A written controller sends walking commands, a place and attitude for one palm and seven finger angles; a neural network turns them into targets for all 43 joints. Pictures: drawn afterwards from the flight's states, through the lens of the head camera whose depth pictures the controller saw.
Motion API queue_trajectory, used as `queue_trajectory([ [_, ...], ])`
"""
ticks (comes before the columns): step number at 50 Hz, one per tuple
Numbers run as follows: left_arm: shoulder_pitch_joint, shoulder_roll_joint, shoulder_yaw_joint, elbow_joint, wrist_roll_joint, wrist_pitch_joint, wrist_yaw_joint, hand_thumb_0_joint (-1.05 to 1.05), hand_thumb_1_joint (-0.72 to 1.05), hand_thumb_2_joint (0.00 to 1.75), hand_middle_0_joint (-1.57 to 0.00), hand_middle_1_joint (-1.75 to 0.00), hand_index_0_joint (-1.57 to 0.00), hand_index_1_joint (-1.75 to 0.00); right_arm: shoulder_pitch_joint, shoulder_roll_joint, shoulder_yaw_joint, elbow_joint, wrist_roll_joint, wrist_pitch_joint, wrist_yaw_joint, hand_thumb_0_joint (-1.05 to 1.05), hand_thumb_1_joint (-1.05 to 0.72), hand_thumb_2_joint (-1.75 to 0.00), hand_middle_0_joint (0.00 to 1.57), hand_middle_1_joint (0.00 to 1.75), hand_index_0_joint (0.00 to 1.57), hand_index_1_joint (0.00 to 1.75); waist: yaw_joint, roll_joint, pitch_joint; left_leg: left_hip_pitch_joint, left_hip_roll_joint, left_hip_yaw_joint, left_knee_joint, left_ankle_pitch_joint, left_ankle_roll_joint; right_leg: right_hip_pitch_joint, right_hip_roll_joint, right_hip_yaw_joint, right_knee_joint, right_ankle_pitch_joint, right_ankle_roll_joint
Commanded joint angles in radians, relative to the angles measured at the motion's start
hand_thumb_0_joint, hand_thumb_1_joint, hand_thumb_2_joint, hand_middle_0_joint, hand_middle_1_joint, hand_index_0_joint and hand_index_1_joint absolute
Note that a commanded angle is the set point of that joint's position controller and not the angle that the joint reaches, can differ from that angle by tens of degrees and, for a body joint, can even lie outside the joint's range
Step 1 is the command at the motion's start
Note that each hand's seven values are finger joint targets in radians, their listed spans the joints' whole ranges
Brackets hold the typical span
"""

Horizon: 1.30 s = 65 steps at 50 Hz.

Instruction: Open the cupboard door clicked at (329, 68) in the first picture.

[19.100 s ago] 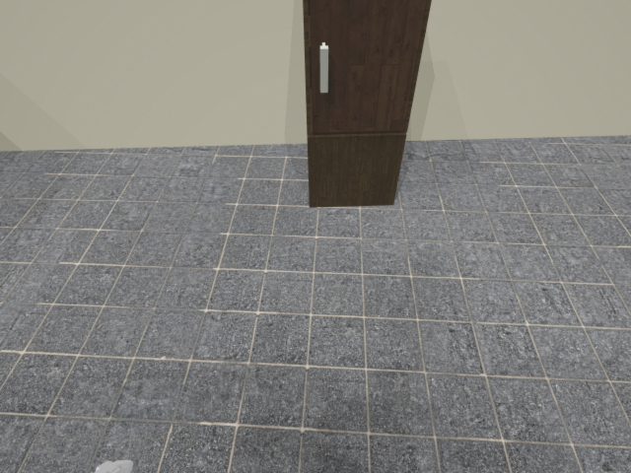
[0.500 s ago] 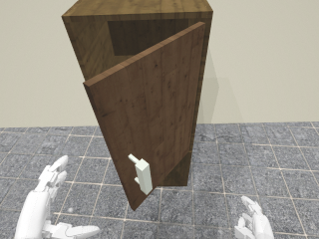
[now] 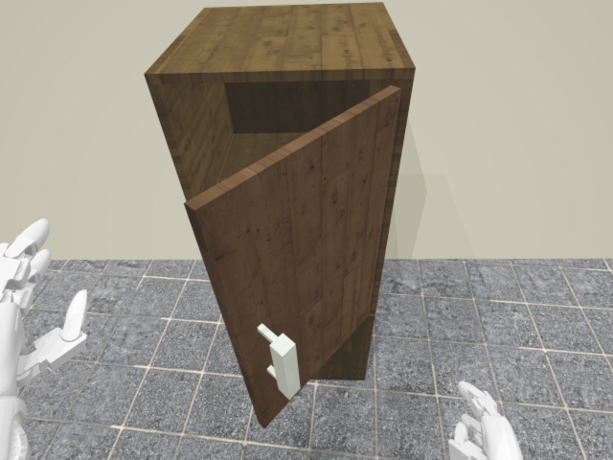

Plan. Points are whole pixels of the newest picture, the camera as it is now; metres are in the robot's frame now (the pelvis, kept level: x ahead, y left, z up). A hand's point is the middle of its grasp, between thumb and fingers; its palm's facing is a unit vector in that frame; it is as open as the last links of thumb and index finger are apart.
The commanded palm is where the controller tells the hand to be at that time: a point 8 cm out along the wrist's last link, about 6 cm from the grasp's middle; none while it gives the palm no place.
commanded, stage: draw the hand back to the body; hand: left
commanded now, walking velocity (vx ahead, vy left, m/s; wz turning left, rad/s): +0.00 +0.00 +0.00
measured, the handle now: (277, 360) +0.29 +0.09 -0.07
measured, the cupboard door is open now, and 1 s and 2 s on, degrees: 49 49 49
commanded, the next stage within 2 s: step back with the hand held close in 0.36 s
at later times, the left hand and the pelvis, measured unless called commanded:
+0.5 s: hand (80, 332) +0.19 +0.25 +0.17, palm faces +0.44 -0.80 -0.39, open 7.4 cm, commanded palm +0.14 +0.29 +0.18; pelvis -0.01 -0.01 +0.01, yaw +0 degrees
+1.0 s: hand (48, 359) +0.16 +0.26 +0.16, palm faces +0.33 -0.79 -0.52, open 7.4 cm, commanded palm +0.09 +0.31 +0.18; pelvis -0.06 +0.01 +0.01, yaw -2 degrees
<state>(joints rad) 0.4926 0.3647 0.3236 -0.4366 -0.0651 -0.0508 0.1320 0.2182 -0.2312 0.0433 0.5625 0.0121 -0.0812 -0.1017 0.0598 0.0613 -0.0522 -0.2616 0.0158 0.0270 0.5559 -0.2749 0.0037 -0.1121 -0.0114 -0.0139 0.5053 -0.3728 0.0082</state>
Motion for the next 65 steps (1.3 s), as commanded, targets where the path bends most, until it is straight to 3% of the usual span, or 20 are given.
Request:
queue_trajectory([
  [1,-0.057,0.127,0.108,-0.124,-0.008,-0.065,0.010,0.00,0.90,0.90,-0.20,-0.30,-0.20,-0.30,-0.133,-0.097,-0.049,-0.142,-0.002,-0.057,-0.001,0.00,-0.90,-0.90,0.20,0.30,0.20,0.30,-0.003,-0.040,0.001,0.161,0.014,-0.001,-0.100,0.265,0.018,-0.108,0.018,-0.039,-0.104,0.340,-0.012],
  [5,-0.067,0.140,0.107,-0.130,-0.010,-0.065,0.001,0.00,0.90,0.90,-0.20,-0.30,-0.20,-0.30,-0.144,-0.106,-0.061,-0.141,-0.003,-0.045,0.006,0.00,-0.90,-0.90,0.20,0.30,0.20,0.30,0.001,-0.053,-0.017,0.181,0.012,0.008,-0.124,0.243,0.022,-0.078,0.016,-0.033,-0.130,0.330,-0.010],
  [10,-0.108,0.196,0.148,-0.211,-0.001,-0.081,0.010,0.00,0.90,0.90,-0.20,-0.30,-0.20,-0.30,-0.159,-0.100,-0.061,-0.135,-0.007,-0.057,-0.001,0.00,-0.90,-0.90,0.20,0.30,0.20,0.30,0.007,-0.001,-0.054,0.212,0.003,0.018,-0.126,0.262,0.022,-0.051,0.013,-0.025,-0.148,0.358,-0.013],
  [14,-0.105,0.172,0.137,-0.185,-0.003,-0.081,0.012,0.00,0.90,0.90,-0.20,-0.30,-0.20,-0.30,-0.155,-0.094,-0.060,-0.124,-0.008,-0.065,-0.004,0.00,-0.90,-0.90,0.20,0.30,0.20,0.30,0.003,-0.002,0.000,0.214,0.003,0.016,-0.139,0.238,0.019,-0.076,0.018,-0.028,-0.168,0.331,-0.011],
  [23,-0.107,0.156,0.123,-0.152,-0.006,-0.088,0.002,0.00,0.90,0.90,-0.20,-0.30,-0.20,-0.30,-0.166,-0.099,-0.069,-0.112,-0.011,-0.069,-0.003,0.00,-0.90,-0.90,0.20,0.30,0.20,0.30,0.003,-0.022,0.009,0.237,0.002,0.027,-0.152,0.227,0.024,-0.074,0.018,-0.017,-0.196,0.325,-0.004],
  [24,-0.168,0.193,0.148,-0.217,-0.005,-0.098,0.006,0.00,0.90,0.90,-0.20,-0.30,-0.20,-0.30,-0.168,-0.099,-0.068,-0.115,-0.011,-0.073,-0.002,0.00,-0.90,-0.90,0.20,0.30,0.20,0.30,0.005,-0.006,-0.014,0.243,0.000,0.023,-0.153,0.230,0.024,-0.061,0.016,-0.016,-0.196,0.329,-0.006],
  [25,-0.368,0.361,0.306,-0.269,0.016,-0.155,0.022,0.00,0.90,0.90,-0.20,-0.30,-0.20,-0.30,-0.141,-0.094,-0.050,-0.145,-0.006,-0.051,0.000,0.00,-0.90,-0.90,0.20,0.30,0.20,0.30,-0.043,0.027,0.099,0.178,0.006,0.010,-0.129,0.167,0.030,-0.137,-0.026,0.028,-0.251,0.366,-0.002],
  [26,-0.190,0.251,0.229,-0.152,0.009,-0.153,0.005,0.00,0.90,0.90,-0.20,-0.30,-0.20,-0.30,-0.159,-0.103,-0.065,-0.111,-0.015,-0.037,-0.002,0.00,-0.90,-0.90,0.20,0.30,0.20,0.30,-0.047,-0.059,0.069,0.177,0.010,0.006,-0.093,0.188,0.033,-0.157,-0.040,0.033,-0.248,0.406,-0.001],
  [29,-0.032,0.171,0.158,-0.134,0.010,-0.151,-0.013,0.00,0.90,0.90,-0.20,-0.30,-0.20,-0.30,-0.148,-0.116,-0.082,-0.129,-0.015,0.002,0.008,0.00,-0.90,-0.90,0.20,0.30,0.20,0.30,-0.054,-0.033,0.000,0.197,0.023,0.014,-0.101,0.292,0.030,-0.123,-0.039,0.023,-0.205,0.477,0.006],
  [31,0.009,0.176,0.167,-0.152,0.009,-0.156,-0.012,0.00,0.90,0.90,-0.20,-0.30,-0.20,-0.30,-0.146,-0.114,-0.085,-0.140,-0.014,0.019,0.009,0.00,-0.90,-0.90,0.20,0.30,0.20,0.30,-0.052,-0.006,-0.046,0.204,0.033,0.013,-0.114,0.384,0.027,-0.095,-0.028,0.008,-0.176,0.499,0.008],
  [35,0.029,0.236,0.219,-0.200,0.006,-0.152,0.000,0.00,0.90,0.90,-0.20,-0.30,-0.20,-0.30,-0.157,-0.114,-0.092,-0.160,-0.009,0.054,0.004,0.00,-0.90,-0.90,0.20,0.30,0.20,0.30,-0.051,-0.039,-0.108,0.213,0.044,0.015,-0.105,0.494,0.026,-0.070,-0.021,0.002,-0.139,0.581,0.016],
  [41,0.069,0.254,0.241,-0.234,0.000,-0.148,0.019,0.00,0.90,0.90,-0.20,-0.30,-0.20,-0.30,-0.154,-0.109,-0.099,-0.183,-0.003,0.075,0.000,0.00,-0.90,-0.90,0.20,0.30,0.20,0.30,-0.051,-0.023,-0.128,0.170,0.051,0.023,-0.104,0.473,0.020,-0.066,-0.014,0.011,-0.110,0.570,0.017],
  [45,0.078,0.247,0.228,-0.249,0.001,-0.151,0.028,0.00,0.90,0.90,-0.20,-0.30,-0.20,-0.30,-0.148,-0.119,-0.103,-0.185,-0.001,0.073,-0.001,0.00,-0.90,-0.90,0.20,0.30,0.20,0.30,-0.059,-0.001,-0.098,0.109,0.053,0.009,-0.126,0.347,0.019,-0.087,-0.009,0.012,-0.118,0.455,0.018],
  [52,0.078,0.246,0.237,-0.260,0.012,-0.190,0.043,0.00,0.90,0.90,-0.20,-0.30,-0.20,-0.30,-0.134,-0.124,-0.100,-0.184,-0.002,0.046,-0.002,0.00,-0.90,-0.90,0.20,0.30,0.20,0.30,-0.068,0.037,-0.012,-0.074,0.070,-0.053,-0.227,-0.075,0.030,-0.092,0.026,0.017,-0.121,0.160,0.013],
  [54,0.065,0.240,0.239,-0.266,0.019,-0.203,0.045,0.00,0.90,0.90,-0.20,-0.30,-0.20,-0.30,-0.128,-0.132,-0.100,-0.183,-0.004,0.031,-0.003,0.00,-0.90,-0.90,0.20,0.30,0.20,0.30,-0.068,0.056,0.005,-0.172,0.090,-0.090,-0.272,-0.203,0.044,-0.042,0.049,0.012,-0.082,0.107,0.016],
  [57,0.061,0.228,0.257,-0.269,0.034,-0.218,0.043,0.00,0.90,0.90,-0.20,-0.30,-0.20,-0.30,-0.133,-0.141,-0.104,-0.184,-0.007,0.006,-0.003,0.00,-0.90,-0.90,0.20,0.30,0.20,0.30,-0.054,0.152,-0.012,-0.365,0.150,-0.159,-0.363,-0.392,0.077,0.115,0.090,-0.008,0.080,0.116,0.020],
  [60,0.065,0.232,0.275,-0.279,0.039,-0.224,0.038,0.00,0.90,0.90,-0.20,-0.30,-0.20,-0.30,-0.134,-0.138,-0.108,-0.179,-0.010,-0.023,0.003,0.00,-0.90,-0.90,0.20,0.30,0.20,0.30,-0.047,0.177,-0.029,-0.471,0.178,-0.201,-0.367,-0.461,0.101,0.176,0.107,-0.001,0.167,0.124,0.012],
  [62,0.078,0.235,0.271,-0.299,0.026,-0.229,0.034,0.00,0.90,0.90,-0.20,-0.30,-0.20,-0.30,-0.127,-0.123,-0.106,-0.167,-0.012,-0.038,0.010,0.00,-0.90,-0.90,0.20,0.30,0.20,0.30,-0.054,0.089,-0.017,-0.354,0.125,-0.135,-0.259,-0.345,0.072,0.038,0.074,0.054,0.044,0.099,-0.013],
  [64,0.071,0.235,0.241,-0.312,0.010,-0.228,0.038,0.00,0.90,0.90,-0.20,-0.30,-0.20,-0.30,-0.090,-0.105,-0.109,-0.137,-0.009,-0.041,0.019,0.00,-0.90,-0.90,0.20,0.30,0.20,0.30,-0.071,-0.124,-0.058,-0.061,0.003,-0.009,0.005,-0.119,0.000,-0.251,-0.054,0.215,-0.183,0.030,-0.065],
  [65,0.042,0.245,0.237,-0.331,0.009,-0.227,0.046,0.00,0.90,0.90,-0.20,-0.30,-0.20,-0.30,-0.076,-0.113,-0.116,-0.111,-0.012,-0.036,0.021,0.00,-0.90,-0.90,0.20,0.30,0.20,0.30,-0.076,-0.173,-0.080,0.054,-0.025,0.006,0.151,-0.066,-0.020,-0.375,-0.131,0.275,-0.246,0.016,-0.099],
])
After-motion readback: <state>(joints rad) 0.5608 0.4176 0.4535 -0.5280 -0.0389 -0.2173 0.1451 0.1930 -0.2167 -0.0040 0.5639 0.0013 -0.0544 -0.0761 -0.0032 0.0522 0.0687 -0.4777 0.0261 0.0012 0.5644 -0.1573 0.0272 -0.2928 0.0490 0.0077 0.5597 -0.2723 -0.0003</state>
